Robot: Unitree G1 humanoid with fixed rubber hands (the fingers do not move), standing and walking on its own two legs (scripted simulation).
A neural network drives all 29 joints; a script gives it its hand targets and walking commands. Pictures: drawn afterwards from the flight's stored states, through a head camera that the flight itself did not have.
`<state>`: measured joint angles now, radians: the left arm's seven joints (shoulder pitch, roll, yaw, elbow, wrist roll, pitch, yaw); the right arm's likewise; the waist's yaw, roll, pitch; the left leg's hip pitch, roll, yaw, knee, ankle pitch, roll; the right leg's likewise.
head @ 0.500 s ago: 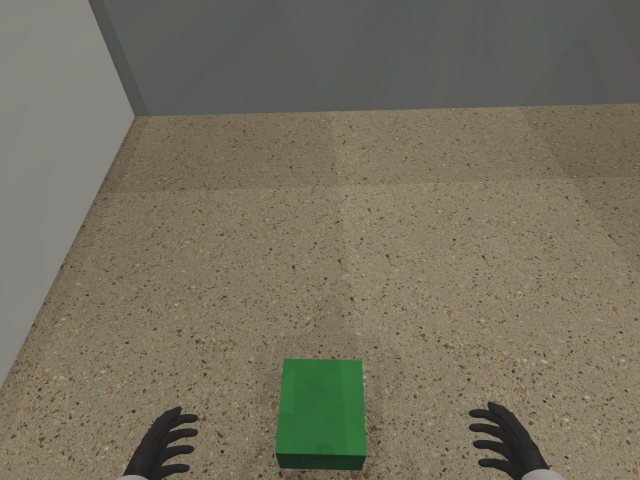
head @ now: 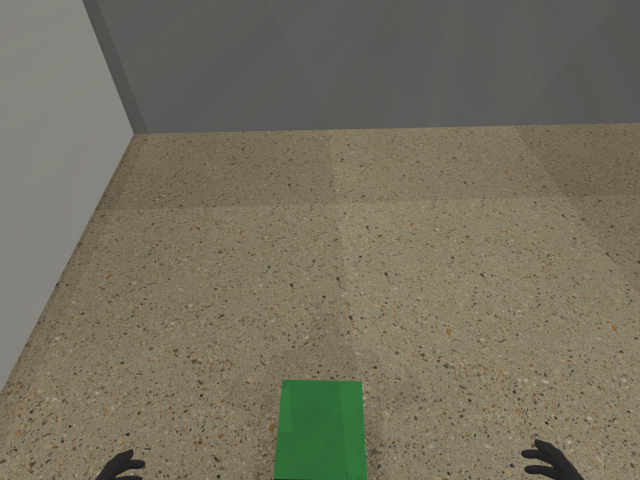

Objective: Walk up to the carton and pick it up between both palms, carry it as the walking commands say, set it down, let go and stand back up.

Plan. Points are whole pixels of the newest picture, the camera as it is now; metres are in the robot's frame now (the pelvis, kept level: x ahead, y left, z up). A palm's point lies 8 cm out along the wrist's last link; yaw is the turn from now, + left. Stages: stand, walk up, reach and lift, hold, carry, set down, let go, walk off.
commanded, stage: stand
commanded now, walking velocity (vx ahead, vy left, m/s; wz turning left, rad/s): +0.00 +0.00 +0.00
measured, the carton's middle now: (321, 436) +0.40 +0.02 -0.69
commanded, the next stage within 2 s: none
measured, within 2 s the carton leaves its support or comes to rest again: neither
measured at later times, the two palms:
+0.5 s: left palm out of the picture +0.10 +0.30 -0.09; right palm out of the picture +0.10 -0.30 -0.09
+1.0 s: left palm out of the picture +0.07 +0.31 -0.10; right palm out of the picture +0.07 -0.31 -0.09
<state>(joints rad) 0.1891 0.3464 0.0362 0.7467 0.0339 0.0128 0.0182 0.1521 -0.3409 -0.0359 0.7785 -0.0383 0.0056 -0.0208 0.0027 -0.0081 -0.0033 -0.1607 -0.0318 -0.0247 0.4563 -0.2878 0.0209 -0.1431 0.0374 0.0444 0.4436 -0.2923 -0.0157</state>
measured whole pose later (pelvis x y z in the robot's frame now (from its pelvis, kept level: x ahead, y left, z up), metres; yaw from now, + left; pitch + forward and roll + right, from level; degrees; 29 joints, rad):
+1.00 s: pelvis -0.02 +0.00 +0.01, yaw +0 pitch -2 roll +0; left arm 0.14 0.38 0.00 1.00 0.02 -0.01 0.01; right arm 0.12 -0.38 -0.01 1.02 -0.02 -0.01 -0.02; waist 0.00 -0.01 0.02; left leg -0.10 -0.03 -0.02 0.34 -0.19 0.02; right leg -0.09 0.03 0.05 0.33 -0.20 -0.01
